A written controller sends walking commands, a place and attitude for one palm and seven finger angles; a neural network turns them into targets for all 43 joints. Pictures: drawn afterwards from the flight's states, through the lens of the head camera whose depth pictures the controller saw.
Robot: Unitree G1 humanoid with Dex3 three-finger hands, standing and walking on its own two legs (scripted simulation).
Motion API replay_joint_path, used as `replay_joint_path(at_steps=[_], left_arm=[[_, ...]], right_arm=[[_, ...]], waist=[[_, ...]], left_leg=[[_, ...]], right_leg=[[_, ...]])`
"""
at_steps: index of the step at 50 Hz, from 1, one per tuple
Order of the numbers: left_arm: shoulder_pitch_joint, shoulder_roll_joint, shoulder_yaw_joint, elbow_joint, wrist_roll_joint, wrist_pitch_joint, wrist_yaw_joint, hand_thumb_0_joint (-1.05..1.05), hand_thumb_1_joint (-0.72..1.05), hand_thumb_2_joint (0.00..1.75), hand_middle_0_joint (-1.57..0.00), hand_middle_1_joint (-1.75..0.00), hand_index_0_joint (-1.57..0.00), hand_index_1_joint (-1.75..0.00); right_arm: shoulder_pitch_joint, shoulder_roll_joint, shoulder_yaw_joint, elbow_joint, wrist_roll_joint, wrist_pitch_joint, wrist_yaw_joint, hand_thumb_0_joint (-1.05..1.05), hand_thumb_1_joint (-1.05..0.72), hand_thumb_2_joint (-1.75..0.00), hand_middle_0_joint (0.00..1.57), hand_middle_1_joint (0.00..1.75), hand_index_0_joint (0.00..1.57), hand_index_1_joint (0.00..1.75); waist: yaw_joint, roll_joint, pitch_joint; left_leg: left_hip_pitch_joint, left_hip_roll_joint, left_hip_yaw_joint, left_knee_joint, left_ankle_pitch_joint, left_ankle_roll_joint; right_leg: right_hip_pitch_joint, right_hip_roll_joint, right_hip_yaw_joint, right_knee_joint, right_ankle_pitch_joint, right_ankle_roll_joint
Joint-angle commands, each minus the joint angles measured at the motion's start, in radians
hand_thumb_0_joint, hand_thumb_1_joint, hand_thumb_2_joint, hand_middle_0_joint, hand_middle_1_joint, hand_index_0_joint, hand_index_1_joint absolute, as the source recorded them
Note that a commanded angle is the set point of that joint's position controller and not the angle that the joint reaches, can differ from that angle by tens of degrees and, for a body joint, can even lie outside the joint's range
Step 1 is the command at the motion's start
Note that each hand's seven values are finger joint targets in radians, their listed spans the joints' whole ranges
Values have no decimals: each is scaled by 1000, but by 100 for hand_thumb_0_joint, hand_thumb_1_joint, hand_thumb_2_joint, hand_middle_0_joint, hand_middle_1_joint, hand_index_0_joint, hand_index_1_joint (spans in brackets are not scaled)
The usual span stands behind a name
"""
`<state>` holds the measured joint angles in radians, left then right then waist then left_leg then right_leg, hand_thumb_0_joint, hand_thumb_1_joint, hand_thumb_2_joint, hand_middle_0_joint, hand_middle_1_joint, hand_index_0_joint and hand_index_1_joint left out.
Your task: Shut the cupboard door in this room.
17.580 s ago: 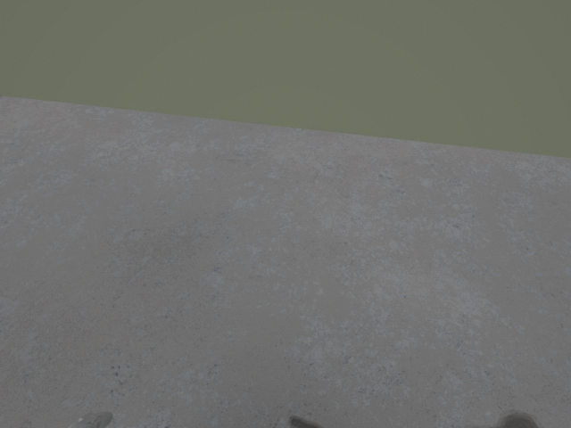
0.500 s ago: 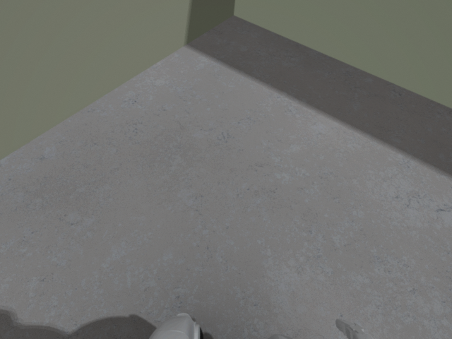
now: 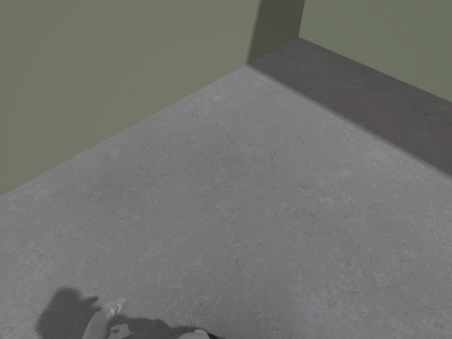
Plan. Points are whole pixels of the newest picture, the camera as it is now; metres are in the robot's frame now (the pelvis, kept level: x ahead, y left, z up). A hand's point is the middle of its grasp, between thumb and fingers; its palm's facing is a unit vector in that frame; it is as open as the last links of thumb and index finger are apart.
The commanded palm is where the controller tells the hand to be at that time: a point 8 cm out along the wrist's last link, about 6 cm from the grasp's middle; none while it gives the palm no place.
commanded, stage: walk to a spot facing it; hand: left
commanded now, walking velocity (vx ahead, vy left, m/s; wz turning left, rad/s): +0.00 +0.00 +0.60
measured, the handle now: out of the picture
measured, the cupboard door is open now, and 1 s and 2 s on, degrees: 79 79 79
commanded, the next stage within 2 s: none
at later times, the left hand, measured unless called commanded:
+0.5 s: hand out of the picture -0.09 +0.24 -0.18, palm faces +0.37 -0.89 -0.26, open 7.4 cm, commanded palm none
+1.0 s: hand out of the picture -0.03 +0.23 -0.13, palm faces +0.57 -0.77 -0.27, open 7.4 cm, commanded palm none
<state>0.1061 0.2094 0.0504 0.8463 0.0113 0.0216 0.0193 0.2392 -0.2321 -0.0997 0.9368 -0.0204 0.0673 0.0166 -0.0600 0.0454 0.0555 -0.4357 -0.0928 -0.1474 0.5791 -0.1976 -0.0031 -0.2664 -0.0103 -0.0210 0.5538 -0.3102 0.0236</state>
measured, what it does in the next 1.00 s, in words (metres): steps on the spot, turning left: left foot, then right foot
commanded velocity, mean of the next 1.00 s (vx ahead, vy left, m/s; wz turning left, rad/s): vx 0.10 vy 0.00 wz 0.60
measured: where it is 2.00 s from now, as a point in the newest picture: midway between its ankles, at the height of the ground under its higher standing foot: outside the picture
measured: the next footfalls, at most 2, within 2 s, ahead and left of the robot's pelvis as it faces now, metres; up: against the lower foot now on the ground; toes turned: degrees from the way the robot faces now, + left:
left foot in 0.44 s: -0.05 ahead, +0.14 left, +0.00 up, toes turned +24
right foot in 0.92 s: +0.08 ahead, -0.07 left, +0.00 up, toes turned +30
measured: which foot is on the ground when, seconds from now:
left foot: up 0.00-0.42, down 0.44-0.92, up 0.94-1.00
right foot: down 0.00-0.44, up 0.46-0.90, down 0.92-1.00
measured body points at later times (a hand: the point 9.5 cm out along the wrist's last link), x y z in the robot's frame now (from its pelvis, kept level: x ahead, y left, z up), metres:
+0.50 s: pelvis -0.04 +0.02 +0.00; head +0.01 +0.06 +0.44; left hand -0.11 +0.29 -0.16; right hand +0.18 -0.18 -0.12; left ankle -0.09 +0.12 -0.73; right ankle -0.01 -0.12 -0.70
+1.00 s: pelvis +0.00 +0.01 +0.01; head +0.03 +0.00 +0.45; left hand -0.06 +0.27 -0.11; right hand +0.17 -0.19 -0.15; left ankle -0.09 +0.11 -0.68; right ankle +0.05 -0.09 -0.73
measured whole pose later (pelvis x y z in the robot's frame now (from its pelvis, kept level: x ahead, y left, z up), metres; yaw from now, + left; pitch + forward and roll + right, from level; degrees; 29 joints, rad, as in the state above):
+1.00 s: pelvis +0.00 +0.01 +0.01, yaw +37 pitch +0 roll +1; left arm 0.20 0.20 0.03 0.87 0.02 -0.02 -0.01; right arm 0.27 -0.25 -0.08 0.98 -0.03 0.07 0.03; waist -0.03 0.05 0.03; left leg -0.43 -0.04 -0.08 0.96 -0.45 0.00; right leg -0.22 -0.05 -0.12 0.55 -0.33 -0.01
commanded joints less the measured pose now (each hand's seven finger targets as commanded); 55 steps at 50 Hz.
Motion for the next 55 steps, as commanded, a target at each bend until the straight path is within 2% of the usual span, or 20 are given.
replay_joint_path(at_steps=[1, 3, 4, 10, 16, 20, 21, 22, 23, 24, 27, 29, 41, 44, 45, 46, 47, 48, 51, 55], left_arm=[[28, 226, 50, -83, 3, -18, 29, 0, 90, 90, -20, -30, -20, -30], [-42, 158, 25, -86, 2, -26, 19, 0, 90, 90, -20, -30, -20, -30], [-26, 146, 22, -82, 3, -32, 16, 0, 90, 90, -20, -30, -20, -30], [146, 179, 32, -19, 9, -32, 14, 0, 90, 90, -20, -30, -20, -30], [208, 230, 46, 20, 18, -22, 10, 0, 90, 90, -20, -30, -20, -30], [176, 251, 57, 28, 11, -13, 5, 0, 90, 90, -20, -30, -20, -30], [164, 235, 57, 25, 3, -10, 3, 0, 90, 90, -20, -30, -20, -30], [174, 177, 50, -9, -3, -5, -5, 0, 90, 90, -20, -30, -20, -30], [116, 138, 25, -47, 6, 0, -6, 0, 90, 90, -20, -30, -20, -30], [42, 149, 25, -44, 9, 17, 7, 0, 90, 90, -20, -30, -20, -30], [57, 158, 37, -7, 2, 10, -8, 0, 90, 90, -20, -30, -20, -30], [85, 161, 38, 8, 2, 12, -12, 0, 90, 90, -20, -30, -20, -30], [8, 139, 26, -58, 4, -16, -28, 0, 90, 90, -20, -30, -20, -30], [173, 147, 35, -10, 4, -38, -33, 0, 90, 90, -20, -30, -20, -30], [258, 215, 52, 12, 14, -52, -24, 0, 90, 90, -20, -30, -20, -30], [294, 302, 64, 12, 19, -53, -10, 0, 90, 90, -20, -30, -20, -30], [284, 289, 61, 2, 3, -52, -1, 0, 90, 90, -20, -30, -20, -30], [227, 270, 58, 0, 4, -58, -2, 0, 90, 90, -20, -30, -20, -30], [139, 145, 23, 12, 4, -83, -5, 0, 90, 90, -20, -30, -20, -30], [243, 112, 15, 65, 8, -96, -1, 0, 90, 90, -20, -30, -20, -30]], right_arm=[[-58, -128, -36, -113, -3, -13, -1, 0, -90, -90, 20, 30, 20, 30], [-5, -102, -28, -67, -6, -1, 12, 0, -90, -90, 20, 30, 20, 30], [12, -96, -22, -60, -4, 0, 15, 0, -90, -90, 20, 30, 20, 30], [-96, -97, -7, -76, 0, 1, 13, 0, -90, -90, 20, 30, 20, 30], [-182, -87, 17, -90, 13, -16, 11, 0, -90, -90, 20, 30, 20, 30], [-115, -110, 19, -82, 12, -33, 6, 0, -90, -90, 20, 30, 20, 30], [-66, -147, 8, -69, 10, -43, 8, 0, -90, -90, 20, 30, 20, 30], [-23, -268, -21, -69, 1, -54, 4, 0, -90, -90, 20, 30, 20, 30], [42, -333, -36, -48, 10, -44, 1, 0, -90, -90, 20, 30, 20, 30], [76, -302, -33, -22, 10, -47, -14, 0, -90, -90, 20, 30, 20, 30], [-85, -225, -8, -68, 5, -50, -25, 0, -90, -90, 20, 30, 20, 30], [-111, -213, -1, -85, 6, -53, -20, 0, -90, -90, 20, 30, 20, 30], [-40, -215, -18, -86, -8, -54, -12, 0, -90, -90, 20, 30, 20, 30], [-97, -193, -14, -94, 1, -56, -16, 0, -90, -90, 20, 30, 20, 30], [-87, -124, -1, -104, 9, -61, -14, 0, -90, -90, 20, 30, 20, 30], [-100, -75, 15, -136, 12, -69, -8, 0, -90, -90, 20, 30, 20, 30], [-141, -153, -4, -145, -4, -67, 0, 0, -90, -90, 20, 30, 20, 30], [-157, -142, -9, -130, -7, -60, 12, 0, -90, -90, 20, 30, 20, 30], [-61, -90, -5, -54, -12, -45, 36, 0, -90, -90, 20, 30, 20, 30], [-67, -61, 5, -43, -7, -39, 40, 0, -90, -90, 20, 30, 20, 30]], waist=[[48, -238, -24], [-5, -164, 39], [-2, -183, 26], [79, -218, -34], [119, -281, -92], [75, -283, -141], [41, -178, -169], [14, 131, -203], [-22, 250, -195], [-49, 253, -187], [30, 129, -86], [49, 120, -74], [20, 137, -63], [109, 81, -93], [146, -122, -113], [171, -373, -95], [162, -269, -43], [134, -241, 30], [48, -155, 66], [68, -218, 37]], left_leg=[[-162, 51, 35, 520, -303, -31], [-152, 86, 76, 646, -173, -48], [-155, 89, 95, 667, -143, -58], [-150, 122, 145, 540, -193, -90], [-29, 114, 216, 228, -285, -71], [167, 102, 258, -83, -108, -42], [330, 139, 216, -226, 54, -25], [556, 380, -81, -237, 379, 76], [583, 530, -192, -184, 732, 187], [517, 494, -179, -176, 769, 190], [391, 352, -36, -184, 610, 153], [339, 306, -6, -211, 517, 133], [268, 288, -280, -258, -70, 179], [55, 200, -244, -111, -170, 125], [-181, 104, -131, 81, -301, 63], [-368, 10, 70, 362, -430, -7], [-343, 92, 37, 496, -369, 0], [-327, 120, 38, 580, -296, 1], [-257, 156, 90, 635, -74, -24], [-295, 162, 151, 609, -2, -42]], right_leg=[[-10, -447, 362, -364, -28, -175], [-36, -312, 125, -289, 159, -127], [-2, -288, 68, -264, 240, -117], [174, -324, 16, -212, 402, -141], [271, -357, -31, -128, 604, -153], [225, -345, -117, -2, 577, -86], [116, -322, -153, 123, 469, -39], [-191, -201, -191, 332, 2, 41], [-348, -146, -128, 475, -372, 68], [-347, -143, -38, 550, -338, 68], [-325, -127, -10, 606, -149, 76], [-280, -116, -10, 593, -84, 81], [-156, -33, -16, 170, -143, 61], [182, -7, -45, -112, -13, 40], [422, -172, 122, -262, -120, -1], [473, -477, 472, -382, -272, -99], [296, -521, 504, -425, -365, -147], [174, -494, 481, -457, -455, -135], [114, -335, 103, -400, -93, -64], [234, -300, -78, -353, 232, -60]])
